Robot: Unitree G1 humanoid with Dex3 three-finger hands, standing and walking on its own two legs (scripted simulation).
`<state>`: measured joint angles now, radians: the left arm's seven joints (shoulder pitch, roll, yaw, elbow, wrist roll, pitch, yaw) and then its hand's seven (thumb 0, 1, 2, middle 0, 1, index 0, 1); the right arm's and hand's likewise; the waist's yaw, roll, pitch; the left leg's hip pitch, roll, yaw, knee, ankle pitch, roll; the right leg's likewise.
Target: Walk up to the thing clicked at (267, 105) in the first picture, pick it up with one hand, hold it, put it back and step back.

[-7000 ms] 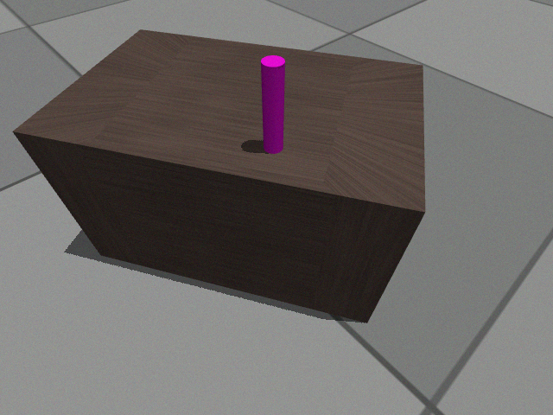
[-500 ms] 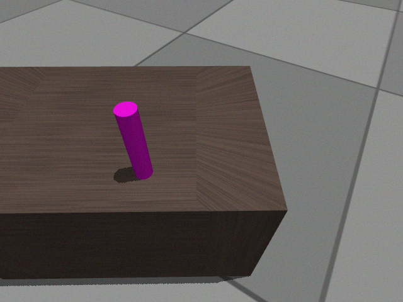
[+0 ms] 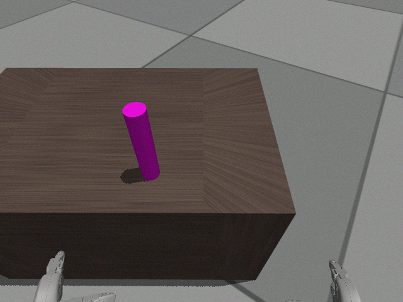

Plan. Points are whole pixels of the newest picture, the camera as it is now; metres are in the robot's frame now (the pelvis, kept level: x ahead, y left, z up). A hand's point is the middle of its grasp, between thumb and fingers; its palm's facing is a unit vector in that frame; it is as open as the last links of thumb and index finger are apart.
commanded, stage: rise first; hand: left
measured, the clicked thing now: (143, 145) +0.49 +0.17 -0.01
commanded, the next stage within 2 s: go down in 1.00 s
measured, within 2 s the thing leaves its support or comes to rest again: neither
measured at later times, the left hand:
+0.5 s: hand (71, 279) +0.18 +0.25 -0.02, palm faces +0.26 -0.91 -0.32, open 17.5 cm
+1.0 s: hand (60, 282) +0.16 +0.25 +0.02, palm faces +0.29 -0.89 -0.36, open 17.5 cm
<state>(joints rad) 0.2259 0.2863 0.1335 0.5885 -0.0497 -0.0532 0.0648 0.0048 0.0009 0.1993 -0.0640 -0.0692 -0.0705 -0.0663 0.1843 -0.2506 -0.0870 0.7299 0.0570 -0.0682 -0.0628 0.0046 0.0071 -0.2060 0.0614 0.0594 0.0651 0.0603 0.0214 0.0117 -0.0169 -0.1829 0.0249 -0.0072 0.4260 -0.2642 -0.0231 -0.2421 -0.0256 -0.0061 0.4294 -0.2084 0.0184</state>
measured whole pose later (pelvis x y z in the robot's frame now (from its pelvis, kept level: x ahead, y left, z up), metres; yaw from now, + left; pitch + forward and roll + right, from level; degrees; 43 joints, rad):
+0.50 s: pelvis +0.00 +0.00 +0.00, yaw +0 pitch -3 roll +0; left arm 0.40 0.27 0.16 0.18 -0.05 -0.07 0.05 -0.01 -0.53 0.05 -0.05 -0.05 -0.04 -0.06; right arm 0.28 -0.22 -0.09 0.55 0.03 -0.09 -0.05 -0.01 0.52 -0.04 0.06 0.05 0.06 0.05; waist 0.03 0.03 0.03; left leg -0.10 0.02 -0.01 0.42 -0.27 -0.02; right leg -0.16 -0.03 -0.01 0.42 -0.21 0.02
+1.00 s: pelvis -0.01 +0.00 +0.00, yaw +1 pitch -3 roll +0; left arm 0.43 0.28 0.20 0.08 -0.04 -0.16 0.04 -0.01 -0.54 0.06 -0.05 -0.04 -0.04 -0.06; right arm 0.23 -0.23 -0.11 0.66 0.02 -0.12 -0.05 -0.01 0.55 -0.04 0.06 0.05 0.06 0.05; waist 0.04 0.04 0.05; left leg -0.11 0.02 -0.03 0.42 -0.25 -0.03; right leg -0.16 -0.03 -0.03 0.42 -0.20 0.01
